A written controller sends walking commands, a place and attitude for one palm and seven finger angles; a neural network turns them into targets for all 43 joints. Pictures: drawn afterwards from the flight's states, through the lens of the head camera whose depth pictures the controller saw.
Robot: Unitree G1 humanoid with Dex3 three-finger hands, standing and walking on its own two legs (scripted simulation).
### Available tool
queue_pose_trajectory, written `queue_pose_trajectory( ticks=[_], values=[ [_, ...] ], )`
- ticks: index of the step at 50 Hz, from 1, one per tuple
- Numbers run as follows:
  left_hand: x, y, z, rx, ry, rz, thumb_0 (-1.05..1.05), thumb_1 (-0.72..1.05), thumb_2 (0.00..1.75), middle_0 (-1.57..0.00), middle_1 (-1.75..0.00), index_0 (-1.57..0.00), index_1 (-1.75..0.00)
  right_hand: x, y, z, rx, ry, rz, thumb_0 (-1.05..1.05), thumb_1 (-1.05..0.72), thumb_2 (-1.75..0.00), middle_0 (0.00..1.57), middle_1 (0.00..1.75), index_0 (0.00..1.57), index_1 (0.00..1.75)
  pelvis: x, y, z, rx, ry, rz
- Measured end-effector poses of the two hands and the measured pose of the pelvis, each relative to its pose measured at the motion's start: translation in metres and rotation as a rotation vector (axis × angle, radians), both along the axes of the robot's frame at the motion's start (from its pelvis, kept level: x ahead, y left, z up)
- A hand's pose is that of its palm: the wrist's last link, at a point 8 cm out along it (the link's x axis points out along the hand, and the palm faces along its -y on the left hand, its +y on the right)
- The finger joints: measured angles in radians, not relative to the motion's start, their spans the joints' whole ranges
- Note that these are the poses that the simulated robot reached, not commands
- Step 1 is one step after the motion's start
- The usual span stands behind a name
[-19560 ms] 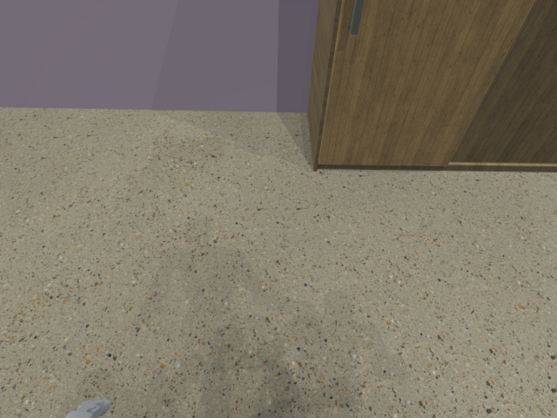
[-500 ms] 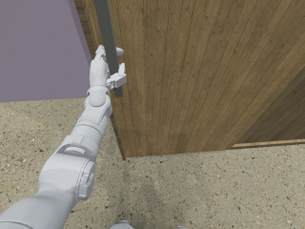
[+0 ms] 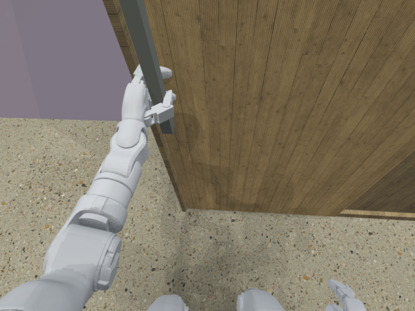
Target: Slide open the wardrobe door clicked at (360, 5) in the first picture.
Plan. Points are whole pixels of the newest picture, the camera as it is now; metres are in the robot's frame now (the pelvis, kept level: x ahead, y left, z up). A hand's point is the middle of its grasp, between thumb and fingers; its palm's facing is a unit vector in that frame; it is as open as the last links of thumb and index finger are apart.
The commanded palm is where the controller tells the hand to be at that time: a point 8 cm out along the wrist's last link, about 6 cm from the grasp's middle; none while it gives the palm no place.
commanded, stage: step sideways, sliding the door along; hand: left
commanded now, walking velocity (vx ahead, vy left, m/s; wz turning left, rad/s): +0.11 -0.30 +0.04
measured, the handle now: (154, 64) +0.51 +0.16 +0.16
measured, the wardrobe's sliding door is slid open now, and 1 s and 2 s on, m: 0.00 0.27 0.51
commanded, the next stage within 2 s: none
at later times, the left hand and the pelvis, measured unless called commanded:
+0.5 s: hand (208, 104) +0.46 +0.05 +0.11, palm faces +0.30 -0.95 -0.12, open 6.4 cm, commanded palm +0.43 +0.01 +0.11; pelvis +0.07 -0.15 +0.00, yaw +10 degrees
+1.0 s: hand (305, 112) +0.46 -0.13 +0.10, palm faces +0.02 -0.99 -0.13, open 6.5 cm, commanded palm +0.44 -0.13 +0.11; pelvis +0.13 -0.23 -0.01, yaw +8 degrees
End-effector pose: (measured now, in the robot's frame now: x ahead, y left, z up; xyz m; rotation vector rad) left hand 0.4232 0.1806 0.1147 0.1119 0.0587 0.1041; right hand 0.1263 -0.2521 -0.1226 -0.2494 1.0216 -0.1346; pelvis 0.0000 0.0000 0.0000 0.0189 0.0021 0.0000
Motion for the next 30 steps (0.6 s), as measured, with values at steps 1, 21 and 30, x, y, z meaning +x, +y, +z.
queue_pose_trajectory(
  ticks=[1,21,30],
  values=[
    [0.000,-0.001,0.000,0.003,-0.001,0.007,0.02,0.71,0.84,-0.34,-1.33,-0.18,-1.40,0.008,-0.003,0.001,0.006,-0.007,0.012,0.00,-0.90,-0.89,0.20,0.30,0.20,0.30,0.001,-0.005,0.001,-0.004,-0.005,0.005],
    [0.001,-0.060,-0.002,0.013,-0.050,0.213,0.02,0.70,0.86,-0.40,-1.34,-0.20,-1.40,0.121,-0.088,-0.010,0.043,-0.093,0.180,0.01,-0.90,-0.89,0.20,0.30,0.20,0.30,0.051,-0.129,-0.004,0.005,-0.004,0.165],
    [0.003,-0.114,-0.002,0.035,-0.047,0.199,0.01,0.70,0.84,-0.42,-1.38,-0.22,-1.40,0.168,-0.087,-0.003,0.187,-0.129,0.316,0.01,-0.90,-0.89,0.19,0.30,0.20,0.30,0.089,-0.174,0.005,0.002,-0.012,0.199]
  ],
)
